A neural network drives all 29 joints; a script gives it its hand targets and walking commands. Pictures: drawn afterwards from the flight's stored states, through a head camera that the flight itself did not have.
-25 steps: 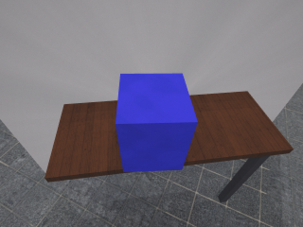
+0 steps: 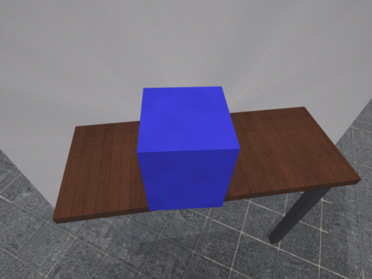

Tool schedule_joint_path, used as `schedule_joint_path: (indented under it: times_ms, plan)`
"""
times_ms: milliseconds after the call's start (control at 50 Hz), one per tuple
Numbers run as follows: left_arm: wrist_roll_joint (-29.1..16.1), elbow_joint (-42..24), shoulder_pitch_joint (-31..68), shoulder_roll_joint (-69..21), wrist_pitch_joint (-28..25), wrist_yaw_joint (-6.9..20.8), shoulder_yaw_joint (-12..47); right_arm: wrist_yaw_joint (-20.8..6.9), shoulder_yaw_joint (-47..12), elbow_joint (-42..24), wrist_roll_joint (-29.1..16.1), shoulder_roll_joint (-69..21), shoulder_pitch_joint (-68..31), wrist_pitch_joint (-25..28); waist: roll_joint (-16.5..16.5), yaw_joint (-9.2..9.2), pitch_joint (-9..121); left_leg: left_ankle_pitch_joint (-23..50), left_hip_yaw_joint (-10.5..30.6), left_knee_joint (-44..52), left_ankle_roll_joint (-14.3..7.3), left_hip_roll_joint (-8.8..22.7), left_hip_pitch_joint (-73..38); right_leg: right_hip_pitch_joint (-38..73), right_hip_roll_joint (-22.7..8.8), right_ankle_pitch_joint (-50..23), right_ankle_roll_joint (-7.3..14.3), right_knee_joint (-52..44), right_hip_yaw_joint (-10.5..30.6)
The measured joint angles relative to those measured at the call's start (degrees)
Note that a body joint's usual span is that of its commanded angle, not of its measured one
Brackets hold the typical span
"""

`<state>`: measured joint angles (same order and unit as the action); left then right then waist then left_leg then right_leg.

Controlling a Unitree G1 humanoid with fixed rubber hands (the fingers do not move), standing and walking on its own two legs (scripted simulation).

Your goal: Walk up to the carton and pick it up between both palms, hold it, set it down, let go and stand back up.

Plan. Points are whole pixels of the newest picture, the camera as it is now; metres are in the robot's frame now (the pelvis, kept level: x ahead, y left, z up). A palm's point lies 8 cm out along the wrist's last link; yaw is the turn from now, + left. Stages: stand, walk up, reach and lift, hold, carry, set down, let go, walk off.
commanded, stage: stand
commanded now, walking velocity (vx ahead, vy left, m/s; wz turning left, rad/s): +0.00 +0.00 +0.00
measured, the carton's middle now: (184, 150) +0.43 +0.00 +0.02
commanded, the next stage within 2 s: none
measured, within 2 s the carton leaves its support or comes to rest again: neither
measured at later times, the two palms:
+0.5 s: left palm out of the picture +0.01 +0.21 -0.15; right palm out of the picture +0.00 -0.20 -0.15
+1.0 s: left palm out of the picture +0.02 +0.22 -0.15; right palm out of the picture +0.00 -0.18 -0.15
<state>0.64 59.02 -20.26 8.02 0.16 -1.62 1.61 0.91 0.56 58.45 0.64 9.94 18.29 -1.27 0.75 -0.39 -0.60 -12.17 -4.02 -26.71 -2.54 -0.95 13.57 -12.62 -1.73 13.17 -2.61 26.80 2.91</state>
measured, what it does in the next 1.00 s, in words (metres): stands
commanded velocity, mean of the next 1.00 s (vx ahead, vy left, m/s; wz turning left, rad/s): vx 0.00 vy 0.00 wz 0.00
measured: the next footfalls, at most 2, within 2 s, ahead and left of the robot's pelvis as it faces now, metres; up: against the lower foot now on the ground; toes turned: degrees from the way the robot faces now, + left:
none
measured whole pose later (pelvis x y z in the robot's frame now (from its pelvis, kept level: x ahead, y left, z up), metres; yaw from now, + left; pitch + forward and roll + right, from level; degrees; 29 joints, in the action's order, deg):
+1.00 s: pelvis +0.03 +0.02 +0.00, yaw -1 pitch -2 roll +0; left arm 0.5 68.6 -15.5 5.8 0.6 -3.1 -0.1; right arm 2.4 0.8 66.7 0.7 6.0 17.8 0.8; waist -0.8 -0.4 -2.8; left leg -14.8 -5.5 -24.8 -4.1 -2.9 8.1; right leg -8.1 -3.6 15.7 -4.4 25.6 4.9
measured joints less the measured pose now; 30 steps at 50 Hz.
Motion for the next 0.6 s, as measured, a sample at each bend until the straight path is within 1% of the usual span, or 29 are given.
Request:
schedule_joint_path:
  times_ms: [180, 260, 600]
  plan:
    - [-0.13, 2.13, 1.89, -1.12, -0.61, -0.3, -0.69, 0.35, -0.14, 3.14, -0.05, -1.69, -0.42, 1.04, -0.66, -0.3, -0.5, -0.44, -0.23, 0.4, 0.1, 0.17, -0.61, 0.51, 0.2, 0.23, 0.08, -0.54, 0.39]
    - [-0.19, 3.0, 2.55, -0.95, -0.5, -0.36, -1.18, 0.62, 0.01, 4.36, 0.0, -1.92, -0.51, 1.24, -0.95, -0.12, -0.44, -0.78, -0.49, 0.57, 0.03, 0.05, -1.18, 0.83, 0.1, 0.63, -0.01, -0.39, 0.71]
    - [-0.15, 7.14, 3.21, -2.06, -0.28, -1.0, -1.58, 1.14, 0.13, 6.98, 0.04, -3.33, -0.99, 1.8, -1.01, 0.09, -1.38, -1.91, -0.9, 1.17, -0.5, -0.56, -3.41, 2.94, -0.49, 1.59, -0.64, -1.05, 1.27]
